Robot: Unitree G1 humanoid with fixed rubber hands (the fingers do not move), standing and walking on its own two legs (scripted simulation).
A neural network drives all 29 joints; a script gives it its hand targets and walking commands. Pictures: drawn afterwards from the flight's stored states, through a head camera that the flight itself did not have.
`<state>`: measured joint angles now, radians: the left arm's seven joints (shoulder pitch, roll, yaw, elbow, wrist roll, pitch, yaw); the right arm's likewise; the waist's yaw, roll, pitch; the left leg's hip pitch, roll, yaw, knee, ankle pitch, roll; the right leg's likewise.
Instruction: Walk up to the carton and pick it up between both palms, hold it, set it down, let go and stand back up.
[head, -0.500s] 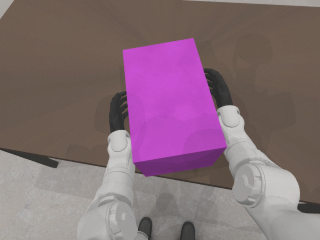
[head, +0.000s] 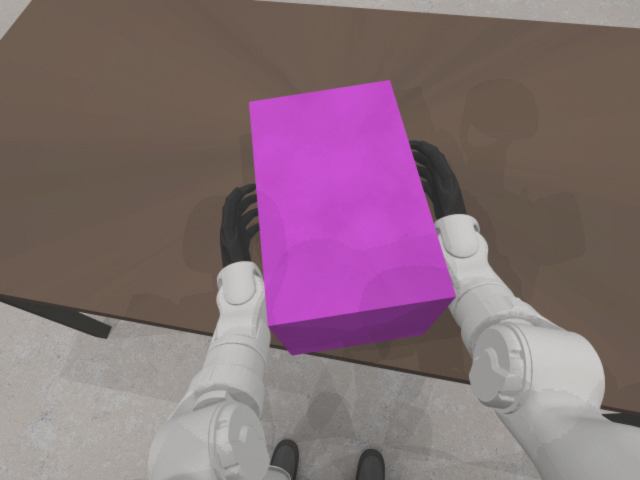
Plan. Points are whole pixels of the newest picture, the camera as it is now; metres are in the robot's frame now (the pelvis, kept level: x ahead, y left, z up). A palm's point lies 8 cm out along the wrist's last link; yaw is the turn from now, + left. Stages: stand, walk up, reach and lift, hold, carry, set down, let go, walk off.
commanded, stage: reach and lift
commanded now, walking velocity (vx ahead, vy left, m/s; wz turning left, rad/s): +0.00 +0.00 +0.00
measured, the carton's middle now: (339, 222) +0.42 +0.06 +0.00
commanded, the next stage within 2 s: none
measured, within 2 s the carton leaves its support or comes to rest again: leaves its support in 0.28 s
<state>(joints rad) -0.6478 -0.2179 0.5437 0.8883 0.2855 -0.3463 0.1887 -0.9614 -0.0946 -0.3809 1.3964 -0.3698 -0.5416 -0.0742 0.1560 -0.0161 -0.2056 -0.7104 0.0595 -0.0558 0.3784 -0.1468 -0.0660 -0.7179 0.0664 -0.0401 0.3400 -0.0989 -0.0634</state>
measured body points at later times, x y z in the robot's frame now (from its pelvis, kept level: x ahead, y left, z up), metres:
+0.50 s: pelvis -0.01 +0.00 +0.00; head +0.08 +0.01 +0.44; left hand +0.36 +0.19 +0.00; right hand +0.46 -0.06 +0.05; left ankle -0.01 +0.16 -0.73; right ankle +0.00 -0.08 -0.73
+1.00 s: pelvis -0.02 +0.00 +0.01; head -0.03 +0.03 +0.46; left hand +0.36 +0.18 +0.09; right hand +0.42 -0.08 +0.15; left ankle -0.01 +0.16 -0.73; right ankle +0.00 -0.08 -0.73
